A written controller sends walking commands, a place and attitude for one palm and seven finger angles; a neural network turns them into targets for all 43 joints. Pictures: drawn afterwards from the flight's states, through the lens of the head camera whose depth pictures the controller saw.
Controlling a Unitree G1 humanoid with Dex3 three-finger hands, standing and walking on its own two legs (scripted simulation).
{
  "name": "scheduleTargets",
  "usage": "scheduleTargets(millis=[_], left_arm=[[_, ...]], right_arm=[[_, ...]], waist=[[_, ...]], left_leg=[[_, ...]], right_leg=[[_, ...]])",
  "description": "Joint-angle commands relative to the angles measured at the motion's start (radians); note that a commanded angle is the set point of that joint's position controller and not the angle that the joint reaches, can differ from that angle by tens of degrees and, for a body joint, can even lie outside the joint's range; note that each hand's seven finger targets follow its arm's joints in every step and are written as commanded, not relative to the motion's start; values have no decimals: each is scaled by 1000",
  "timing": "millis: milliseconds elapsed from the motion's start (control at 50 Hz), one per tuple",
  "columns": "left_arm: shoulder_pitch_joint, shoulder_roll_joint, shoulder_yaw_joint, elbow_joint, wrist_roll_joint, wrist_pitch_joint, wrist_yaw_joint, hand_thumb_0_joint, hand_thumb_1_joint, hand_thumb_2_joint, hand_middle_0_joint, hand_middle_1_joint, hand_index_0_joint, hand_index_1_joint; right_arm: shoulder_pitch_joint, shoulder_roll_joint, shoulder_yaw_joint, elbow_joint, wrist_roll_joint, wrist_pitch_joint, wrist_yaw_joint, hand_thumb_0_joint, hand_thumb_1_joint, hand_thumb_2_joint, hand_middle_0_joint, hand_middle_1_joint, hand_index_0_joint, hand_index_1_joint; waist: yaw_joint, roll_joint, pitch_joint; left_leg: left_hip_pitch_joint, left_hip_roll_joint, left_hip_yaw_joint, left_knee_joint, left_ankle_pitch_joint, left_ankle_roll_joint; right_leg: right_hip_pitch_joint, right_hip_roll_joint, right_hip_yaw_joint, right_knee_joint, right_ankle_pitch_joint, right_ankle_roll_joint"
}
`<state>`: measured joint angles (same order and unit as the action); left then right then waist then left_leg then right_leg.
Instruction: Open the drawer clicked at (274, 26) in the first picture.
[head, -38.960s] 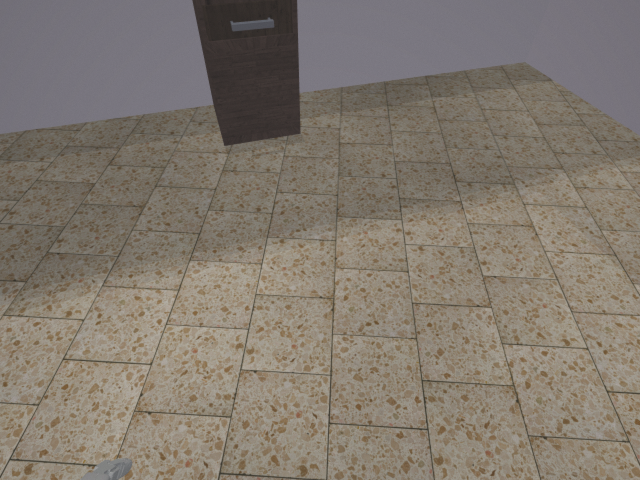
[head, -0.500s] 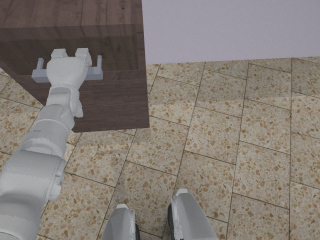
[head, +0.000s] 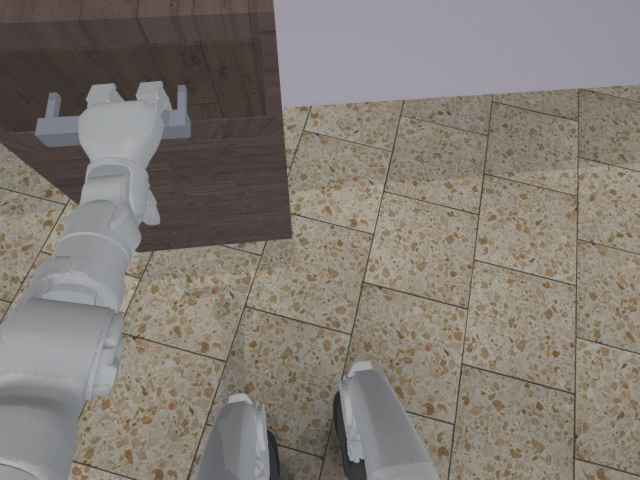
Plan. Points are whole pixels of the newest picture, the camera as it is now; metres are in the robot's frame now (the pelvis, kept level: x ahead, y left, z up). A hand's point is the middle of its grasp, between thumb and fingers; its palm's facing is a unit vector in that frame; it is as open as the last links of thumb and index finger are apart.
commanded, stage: close the thumb around the handle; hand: left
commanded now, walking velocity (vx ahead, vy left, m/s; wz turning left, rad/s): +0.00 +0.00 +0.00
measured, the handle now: (117, 112) +0.60 +0.20 -0.01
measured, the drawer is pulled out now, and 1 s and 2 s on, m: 0.00 0.00 0.08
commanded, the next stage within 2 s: pull the drawer open in 0.80 s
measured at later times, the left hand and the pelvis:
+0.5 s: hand (141, 158) +0.54 +0.18 -0.03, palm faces -0.08 -0.02 -1.00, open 9.5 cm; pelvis +0.02 +0.01 +0.01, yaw +0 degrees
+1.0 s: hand (141, 160) +0.54 +0.18 -0.03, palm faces -0.06 -0.03 -1.00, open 6.3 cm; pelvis +0.03 +0.01 +0.02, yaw -1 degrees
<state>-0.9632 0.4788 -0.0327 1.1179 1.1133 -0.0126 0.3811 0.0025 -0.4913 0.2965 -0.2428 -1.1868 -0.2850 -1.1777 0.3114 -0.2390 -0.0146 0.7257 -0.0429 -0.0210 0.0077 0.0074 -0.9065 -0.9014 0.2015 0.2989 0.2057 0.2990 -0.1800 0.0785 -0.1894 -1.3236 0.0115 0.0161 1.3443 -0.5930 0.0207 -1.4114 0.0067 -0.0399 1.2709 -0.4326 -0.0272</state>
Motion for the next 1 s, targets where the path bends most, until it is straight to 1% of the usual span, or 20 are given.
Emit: scheduleTargets(millis=[0, 60, 80, 160, 200, 220, 260, 280, 340, 380, 460, 580, 680, 740, 780, 800, 840, 880, 920, 980], left_arm=[[-321, 215, 56, -144, 2, -30, 51, 0, -500, 300, -300, -1200, -300, -1200], [-336, 215, 63, -171, 16, -37, 77, 0, -500, 300, -300, -1200, -300, -1200], [-324, 179, 41, -159, 24, -35, 88, 0, -500, 300, -300, -1200, -300, -1200], [-332, 171, 53, -193, 22, -19, 121, 0, -276, 396, -316, -1224, -316, -1224], [-354, 159, 42, -178, 20, 5, 129, 0, -164, 444, -324, -1236, -324, -1236], [-356, 183, 61, -182, 19, 12, 131, 0, -108, 468, -328, -1242, -328, -1242], [-364, 153, 33, -166, 15, 36, 131, 0, 4, 516, -336, -1254, -336, -1254], [-339, 162, 40, -156, 17, 42, 130, 0, 60, 540, -340, -1260, -340, -1260], [-326, 150, 30, -160, 13, 49, 117, 0, 228, 612, -352, -1278, -352, -1278], [-310, 116, 6, -140, 10, 47, 105, 0, 340, 660, -360, -1290, -360, -1290], [-310, 138, 18, -130, 10, 28, 96, 0, 564, 756, -376, -1314, -376, -1314], [-224, 129, 39, -175, 12, -16, 99, 0, 900, 900, -400, -1350, -400, -1350], [-219, 82, 17, -208, 11, -20, 123, 0, 900, 900, -400, -1350, -400, -1350], [-208, 127, 54, -221, 11, -16, 137, 0, 900, 900, -400, -1350, -400, -1350], [-205, 106, 40, -224, 8, -11, 138, 0, 900, 900, -400, -1350, -400, -1350], [-199, 137, 66, -240, 7, -11, 139, 0, 900, 900, -400, -1350, -400, -1350], [-169, 123, 58, -232, 8, -10, 141, 0, 900, 900, -400, -1350, -400, -1350], [-172, 102, 43, -215, 3, -4, 141, 0, 900, 900, -400, -1350, -400, -1350], [-144, 110, 58, -229, -2, -7, 139, 0, 900, 900, -400, -1350, -400, -1350], [-64, 67, 35, -234, -3, -7, 140, 0, 900, 900, -400, -1350, -400, -1350]], right_arm=[[187, -174, -61, -24, -5, -18, -10, 0, -900, -900, 200, 300, 200, 300], [193, -175, -68, -22, -7, -11, -6, 0, -900, -900, 200, 300, 200, 300], [187, -172, -71, -19, -11, -13, -2, 0, -900, -900, 200, 300, 200, 300], [200, -176, -83, -10, -14, 0, 10, 0, -900, -900, 200, 300, 200, 300], [201, -176, -84, -4, -13, 7, 12, 0, -900, -900, 200, 300, 200, 300], [197, -179, -82, -2, -13, 11, 13, 0, -900, -900, 200, 300, 200, 300], [196, -178, -81, 0, -12, 19, 13, 0, -900, -900, 200, 300, 200, 300], [188, -178, -78, 0, -13, 20, 13, 0, -900, -900, 200, 300, 200, 300], [180, -176, -76, -5, -14, 26, 10, 0, -900, -900, 200, 300, 200, 300], [176, -173, -75, -5, -12, 28, 10, 0, -900, -900, 200, 300, 200, 300], [176, -175, -72, -10, -12, 26, 6, 0, -900, -900, 200, 300, 200, 300], [169, -165, -78, -20, -21, 22, 9, 0, -900, -900, 200, 300, 200, 300], [173, -162, -89, -13, -22, 25, 17, 0, -900, -900, 200, 300, 200, 300], [172, -166, -87, -9, -25, 31, 18, 0, -900, -900, 200, 300, 200, 300], [169, -161, -89, -7, -23, 31, 21, 0, -900, -900, 200, 300, 200, 300], [173, -164, -89, -9, -21, 33, 21, 0, -900, -900, 200, 300, 200, 300], [170, -163, -88, -7, -24, 35, 22, 0, -900, -900, 200, 300, 200, 300], [164, -163, -88, -3, -23, 37, 24, 0, -900, -900, 200, 300, 200, 300], [166, -161, -89, -10, -22, 41, 27, 0, -900, -900, 200, 300, 200, 300], [152, -157, -91, -18, -21, 42, 26, 0, -900, -900, 200, 300, 200, 300]], waist=[[-15, -10, -516], [-9, 24, -559], [-12, 36, -553], [-10, 58, -624], [-24, 32, -596], [-11, 47, -609], [-25, 47, -588], [-11, 52, -574], [-13, 46, -593], [-19, 33, -546], [-23, 17, -518], [9, 24, -571], [6, 53, -576], [16, 26, -603], [13, 27, -595], [27, 23, -608], [33, 35, -616], [23, 19, -572], [34, 2, -600], [47, 9, -586]], left_leg=[[141, -34, -24, -146, 260, 30], [187, -33, -32, -145, 313, 24], [202, -34, -36, -146, 324, 22], [303, -26, -51, -145, 437, 11], [292, -26, -50, -149, 427, 13], [306, -27, -54, -153, 443, 9], [319, -25, -55, -165, 438, 10], [315, -27, -52, -171, 435, 9], [339, -27, -55, -175, 465, 9], [327, -27, -53, -181, 448, 11], [291, -27, -46, -182, 400, 15], [314, -29, -39, -168, 482, 14], [377, -21, -49, -174, 541, 6], [369, -21, -46, -176, 552, 8], [358, -24, -39, -178, 531, 9], [361, -24, -37, -182, 542, 9], [383, -23, -43, -189, 570, 6], [362, -24, -40, -189, 545, 8], [367, -26, -34, -193, 552, 10], [385, -25, -31, -205, 571, 10]], right_leg=[[505, 31, 41, -136, 215, 1], [488, 32, 31, -117, 249, -5], [470, 32, 25, -118, 252, -5], [473, 35, 12, -105, 325, -7], [481, 33, 12, -117, 324, -4], [485, 33, 11, -110, 332, -6], [482, 34, 9, -126, 329, -4], [488, 31, 7, -129, 325, -4], [505, 31, 8, -132, 354, -4], [497, 32, 6, -143, 341, -3], [500, 34, 14, -148, 316, -4], [544, 32, 18, -132, 401, -6], [514, 33, 9, -135, 415, -7], [562, 32, 15, -133, 448, -5], [574, 32, 17, -141, 449, -5], [595, 32, 20, -139, 463, -6], [592, 30, 15, -138, 472, -6], [582, 33, 15, -148, 457, -5], [619, 33, 20, -147, 481, -7], [621, 32, 18, -160, 491, -6]])
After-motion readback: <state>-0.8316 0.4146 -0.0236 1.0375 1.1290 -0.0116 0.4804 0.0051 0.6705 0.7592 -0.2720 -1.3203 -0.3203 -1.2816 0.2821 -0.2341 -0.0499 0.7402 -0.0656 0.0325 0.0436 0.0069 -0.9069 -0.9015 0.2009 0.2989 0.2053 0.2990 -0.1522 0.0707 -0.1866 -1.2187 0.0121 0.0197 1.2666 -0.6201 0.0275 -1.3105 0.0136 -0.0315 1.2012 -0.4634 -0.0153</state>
